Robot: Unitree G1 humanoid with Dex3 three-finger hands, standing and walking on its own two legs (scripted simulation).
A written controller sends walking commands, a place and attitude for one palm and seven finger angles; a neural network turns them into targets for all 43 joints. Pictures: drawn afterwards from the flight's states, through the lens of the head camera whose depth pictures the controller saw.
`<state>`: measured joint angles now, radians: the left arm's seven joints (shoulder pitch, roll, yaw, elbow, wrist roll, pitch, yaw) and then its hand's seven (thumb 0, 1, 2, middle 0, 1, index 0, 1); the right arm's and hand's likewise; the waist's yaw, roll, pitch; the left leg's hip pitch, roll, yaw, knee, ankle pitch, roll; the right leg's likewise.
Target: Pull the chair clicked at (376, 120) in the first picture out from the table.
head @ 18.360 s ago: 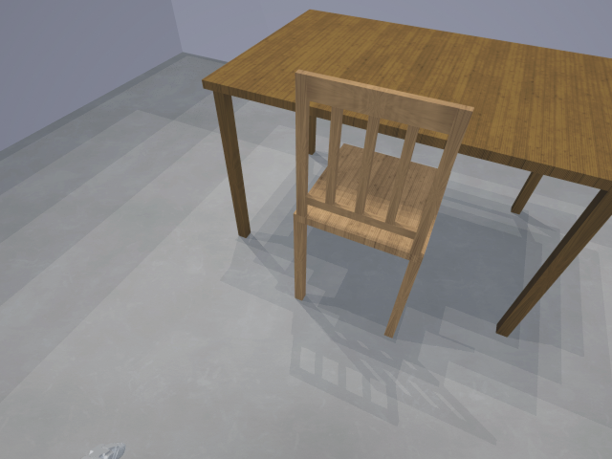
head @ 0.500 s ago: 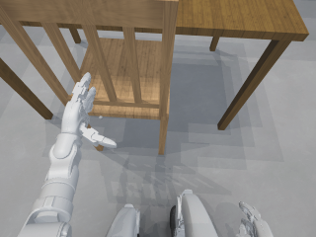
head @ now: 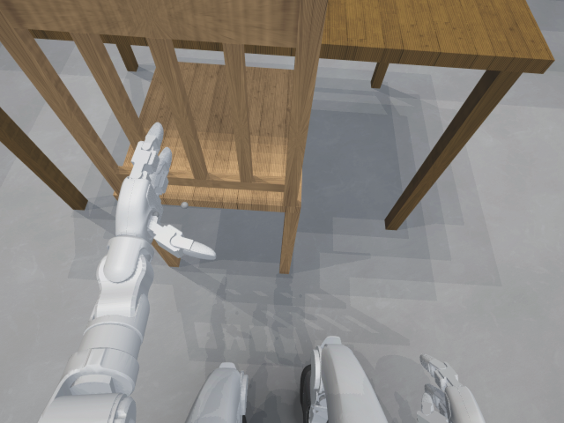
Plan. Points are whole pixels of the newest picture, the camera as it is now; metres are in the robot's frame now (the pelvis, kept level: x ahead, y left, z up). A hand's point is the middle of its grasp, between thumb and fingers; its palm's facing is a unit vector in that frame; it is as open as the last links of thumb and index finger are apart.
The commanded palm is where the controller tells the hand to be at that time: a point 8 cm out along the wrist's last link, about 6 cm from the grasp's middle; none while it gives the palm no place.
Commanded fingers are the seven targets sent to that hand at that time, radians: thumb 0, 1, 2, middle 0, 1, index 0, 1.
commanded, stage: aim the fingers beside a spindle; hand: left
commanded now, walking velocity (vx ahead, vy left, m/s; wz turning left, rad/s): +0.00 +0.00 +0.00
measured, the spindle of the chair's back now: (184, 121) +0.54 +0.14 +0.05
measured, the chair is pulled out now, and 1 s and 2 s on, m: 0.00 0.00 0.00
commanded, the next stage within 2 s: push the fingers through the gap in 1.42 s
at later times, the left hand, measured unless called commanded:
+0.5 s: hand (178, 210) +0.40 +0.14 +0.03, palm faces -0.08 -0.99 -0.06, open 17.0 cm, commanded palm +0.36 +0.20 +0.03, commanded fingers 0.00 -0.50 0.30 -0.06 -0.08 -0.06 -0.08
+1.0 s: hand (178, 211) +0.40 +0.14 +0.03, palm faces -0.05 -1.00 -0.05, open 17.0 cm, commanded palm +0.37 +0.20 +0.03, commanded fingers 0.00 -0.50 0.30 -0.06 -0.08 -0.06 -0.08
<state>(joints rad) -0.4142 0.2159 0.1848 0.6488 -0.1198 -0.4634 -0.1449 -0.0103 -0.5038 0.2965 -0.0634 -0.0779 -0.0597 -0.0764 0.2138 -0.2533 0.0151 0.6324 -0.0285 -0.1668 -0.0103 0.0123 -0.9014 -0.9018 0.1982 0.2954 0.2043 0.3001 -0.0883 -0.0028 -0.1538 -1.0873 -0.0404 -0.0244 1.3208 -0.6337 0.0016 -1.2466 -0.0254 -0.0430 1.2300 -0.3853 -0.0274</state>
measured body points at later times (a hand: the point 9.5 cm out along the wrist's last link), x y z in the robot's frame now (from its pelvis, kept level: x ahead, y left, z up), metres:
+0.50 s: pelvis +0.00 +0.00 +0.00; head +0.12 +0.00 +0.44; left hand +0.39 +0.19 +0.04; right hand +0.14 -0.26 -0.11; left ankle +0.00 +0.12 -0.61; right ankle +0.10 -0.11 -0.61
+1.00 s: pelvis +0.00 -0.01 +0.00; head +0.12 -0.01 +0.43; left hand +0.39 +0.19 +0.03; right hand +0.12 -0.26 -0.11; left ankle +0.00 +0.12 -0.61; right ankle +0.10 -0.11 -0.61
